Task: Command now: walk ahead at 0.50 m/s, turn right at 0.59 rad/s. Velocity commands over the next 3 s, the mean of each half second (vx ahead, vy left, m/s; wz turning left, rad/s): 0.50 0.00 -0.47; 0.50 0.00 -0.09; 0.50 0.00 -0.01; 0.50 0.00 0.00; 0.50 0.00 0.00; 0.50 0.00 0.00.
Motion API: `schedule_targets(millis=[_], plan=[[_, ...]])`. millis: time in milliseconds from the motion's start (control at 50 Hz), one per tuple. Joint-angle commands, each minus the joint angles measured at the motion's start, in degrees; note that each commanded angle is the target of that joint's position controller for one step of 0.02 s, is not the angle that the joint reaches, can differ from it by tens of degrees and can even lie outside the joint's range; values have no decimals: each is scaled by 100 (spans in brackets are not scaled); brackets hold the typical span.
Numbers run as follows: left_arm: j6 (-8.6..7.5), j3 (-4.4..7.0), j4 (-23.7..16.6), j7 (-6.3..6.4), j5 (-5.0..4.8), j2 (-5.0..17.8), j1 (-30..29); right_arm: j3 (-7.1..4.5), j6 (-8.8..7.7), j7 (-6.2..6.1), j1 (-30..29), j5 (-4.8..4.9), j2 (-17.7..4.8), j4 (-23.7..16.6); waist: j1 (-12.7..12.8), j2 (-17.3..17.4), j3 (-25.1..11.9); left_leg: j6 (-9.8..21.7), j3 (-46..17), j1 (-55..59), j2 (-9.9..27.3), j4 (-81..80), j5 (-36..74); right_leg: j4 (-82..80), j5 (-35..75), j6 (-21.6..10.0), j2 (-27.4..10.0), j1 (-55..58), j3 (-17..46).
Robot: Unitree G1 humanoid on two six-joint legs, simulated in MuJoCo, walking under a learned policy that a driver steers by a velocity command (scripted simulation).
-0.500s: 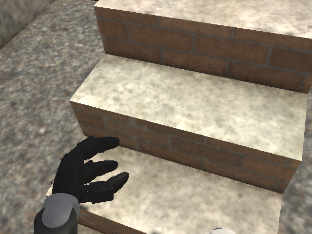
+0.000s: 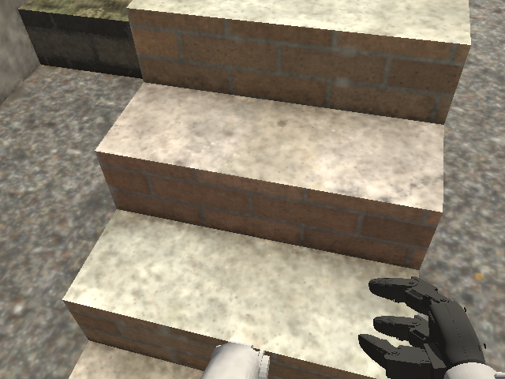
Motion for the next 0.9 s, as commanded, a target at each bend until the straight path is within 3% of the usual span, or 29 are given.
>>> schedule_targets(millis=[20,80,120,140,160,180,200,220,240,260,280,300,320,360,400,480,560,640,660,680,700,720,740,760,780,800,840,860,900], plan=[[-65,218,-201,95,13,829,407,41,-82,90,-1410,77,-44,-963,124,-624,487,-28,83,-1620,293,-112,-403,-1469,251,-1235,-1580,968,1982],[50,311,-179,213,-53,918,481,74,34,187,-1686,41,-50,-1374,134,-968,103,45,77,-462,624,-1854,-315,-1944,1235,-1077,-1562,861,1745],[92,411,-252,278,-89,1107,322,66,118,252,-1385,33,-78,-1387,-59,-1037,-313,154,150,332,732,-2561,-174,-1942,1739,-955,-1638,1182,1431],[200,406,-464,277,-178,1229,115,195,154,315,-1143,239,70,-1322,-145,-967,-525,380,451,1982,564,-4476,-2513,-2402,2190,-956,-1721,402,923],[283,413,-536,220,-171,1119,-23,119,167,293,-684,352,82,-1152,-362,-840,-586,545,622,3809,395,-5409,-2590,-2184,3042,-808,-1527,-458,679],[259,441,-513,150,-145,1317,-215,-166,198,172,407,433,-209,-787,-973,-944,-1262,554,650,5314,124,-5815,-1753,-1453,5347,-775,-1542,-425,720],[179,558,-603,70,-261,1733,-910,-405,176,44,1332,473,-636,-581,-1787,-1104,-1482,473,393,6050,168,-7177,-1050,-322,6604,-590,-1402,-233,667],[57,547,-1002,-193,-508,1410,-1362,-696,-37,-14,2173,287,-1275,-113,-1957,540,-2303,650,-826,7969,781,-7140,-1246,1550,5417,17,-656,-2024,-108],[-16,331,-1404,-352,-194,648,-2070,-726,-115,-75,2507,327,-1360,93,-2170,2342,-2758,572,-2596,8315,1916,-8313,-1187,3854,-189,503,254,-3006,-280],[-53,159,-1355,-373,25,0,-1334,-611,-136,-131,1646,226,-1150,-12,-1091,2020,-2846,486,-3995,7184,2442,-8997,-1750,6119,-62,713,261,-3233,179],[0,173,-1250,-358,144,-2,-1140,-515,-119,-173,987,179,-794,-61,-670,1247,-2128,470,-3638,6168,2420,-8912,-1499,6969,613,744,30,-3233,-125],[137,203,-1188,-324,275,127,-876,-419,-142,-174,551,171,-458,172,-173,856,-1289,647,-2842,5180,2277,-8423,-1416,7428,854,598,-249,-3472,-585],[301,135,-1151,-284,389,165,-841,-327,-224,-122,429,222,-95,358,11,504,-685,629,-2281,4117,1989,-8286,-1543,7521,728,489,-364,-3259,-719],[567,90,-1052,-300,321,367,-772,-322,-384,-45,421,72,-61,687,253,-147,-136,682,-1484,2883,1821,-8219,-1685,8004,936,368,-196,-2838,-917],[610,42,-1172,-292,188,408,-1105,-431,-500,56,839,30,-364,991,91,-284,228,839,-1395,2965,1918,-8382,-1495,8024,877,325,-56,-3231,-809],[670,-4,-1442,-281,184,469,-1782,-548,-530,66,1271,2,-694,1059,-152,62,-22,966,-1187,4185,2020,-8595,-267,7158,654,464,-88,-3781,-810],[773,-21,-1904,-291,147,501,-2802,-707,-421,-27,1910,0,-997,1048,-734,342,-233,1175,-1515,5279,2279,-8710,231,6935,178,697,-214,-4218,-859],[916,-99,-2139,-394,149,480,-3085,-759,-394,-143,1964,14,-1108,854,-829,504,-153,1217,-1590,5397,2298,-8848,496,6180,-225,890,-540,-4081,-1066],[930,-236,-2178,-530,-141,444,-2933,-694,-304,-171,1942,-9,-1214,792,-669,596,-182,1087,-1013,5126,2029,-9664,448,3491,-2526,866,-829,-3187,-1808],[938,-254,-2139,-558,-225,425,-2791,-760,-230,-252,2171,-99,-1395,860,-746,639,-111,1033,-642,4847,1700,-9489,968,2219,-3454,772,-643,-2013,-2504],[939,-180,-1886,-501,-283,443,-2209,-803,-105,-329,2204,-26,-1462,1002,-554,902,-283,1052,-506,4422,1506,-8444,1395,1486,-2624,698,-548,-759,-2826],[839,-28,-1074,-480,-277,404,-558,-616,-130,-256,1813,197,-1173,975,134,340,-771,1033,-116,3141,1289,-7250,2373,1158,-1097,539,-131,1635,-3099],[638,63,-646,-458,-101,603,238,-459,-177,-92,1320,327,-641,746,486,-1218,-520,640,341,1816,490,-5052,361,214,-307,254,-605,2274,-1414],[502,194,-894,-257,67,1240,404,-416,-266,-44,620,441,-557,158,719,-1923,-536,294,-517,1043,-45,-3889,343,-1405,-1124,-186,-2370,1586,2845],[373,145,-982,-213,87,1008,-121,-511,-331,15,607,279,-746,258,247,-570,-70,163,-969,906,93,-2828,699,-1682,-2137,-270,-2737,995,3057],[303,84,-1073,-190,66,854,-621,-465,-343,68,604,247,-695,261,-27,-222,298,99,-851,910,134,-2387,1082,-1656,-2382,-332,-2659,349,2586],[125,26,-850,-126,28,661,-794,-365,-303,138,1109,207,-427,327,-496,-294,475,166,-639,846,163,-2092,1070,-1468,-1907,-461,-2215,-36,1410],[69,-62,-671,-153,33,300,-820,-319,-261,157,1284,250,-261,431,-610,-351,449,198,-597,959,41,-1486,1252,-1309,-1487,-524,-2041,-316,888],[-52,-78,-303,-233,40,161,-334,-234,-237,100,1253,276,39,497,-595,-252,353,404,-706,419,-113,-313,1459,-1078,-783,-516,-2019,-38,539]])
